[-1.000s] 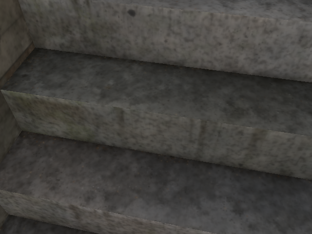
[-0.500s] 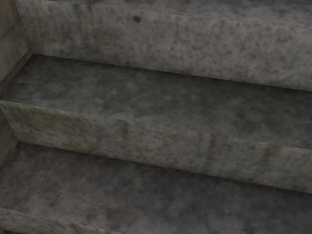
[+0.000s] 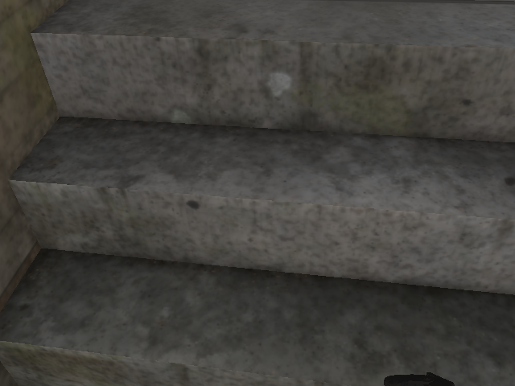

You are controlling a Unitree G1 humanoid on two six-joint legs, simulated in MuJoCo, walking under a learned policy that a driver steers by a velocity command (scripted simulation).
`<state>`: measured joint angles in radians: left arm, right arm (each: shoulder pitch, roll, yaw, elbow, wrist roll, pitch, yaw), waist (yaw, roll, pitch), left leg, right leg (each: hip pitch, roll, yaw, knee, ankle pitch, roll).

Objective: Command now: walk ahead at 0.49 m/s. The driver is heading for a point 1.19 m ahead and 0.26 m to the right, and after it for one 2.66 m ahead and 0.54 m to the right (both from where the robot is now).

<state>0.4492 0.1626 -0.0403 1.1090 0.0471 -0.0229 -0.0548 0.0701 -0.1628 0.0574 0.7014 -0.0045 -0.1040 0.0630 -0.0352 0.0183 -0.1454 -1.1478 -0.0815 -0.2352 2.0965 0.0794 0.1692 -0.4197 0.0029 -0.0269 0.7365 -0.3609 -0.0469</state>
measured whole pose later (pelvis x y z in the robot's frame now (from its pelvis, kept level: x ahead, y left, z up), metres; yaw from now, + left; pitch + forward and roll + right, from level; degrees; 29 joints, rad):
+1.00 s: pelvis +0.44 +0.15 +0.26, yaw -12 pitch +7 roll -5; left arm -0.13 0.06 -0.14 0.69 -0.02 -0.02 -0.07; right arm 0.51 -0.15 0.05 1.18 0.00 -0.03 -0.04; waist -0.02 0.04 -0.11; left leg -0.01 0.12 0.38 0.23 -0.13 0.04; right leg -1.02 0.00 -0.28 1.49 -0.50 -0.19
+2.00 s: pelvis +0.76 -0.11 +0.62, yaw -46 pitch +2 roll +2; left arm 0.22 0.20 0.05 0.67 -0.04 -0.01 -0.05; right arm 0.37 -0.25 -0.05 0.86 0.01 -0.03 -0.02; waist 0.01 -0.01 -0.03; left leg -0.10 0.23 0.10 0.71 -0.40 0.02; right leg -0.48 -0.07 -0.04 0.69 -0.28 -0.02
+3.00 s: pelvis +1.09 -0.37 +0.83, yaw -14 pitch +3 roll -1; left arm 0.04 0.23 0.03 0.62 0.03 -0.07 0.04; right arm 0.33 -0.26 -0.05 0.67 0.01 0.00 -0.02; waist -0.05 0.01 -0.01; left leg -0.36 -0.17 -0.19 1.17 -0.57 0.00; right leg -0.48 0.06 -0.02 0.53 -0.10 -0.05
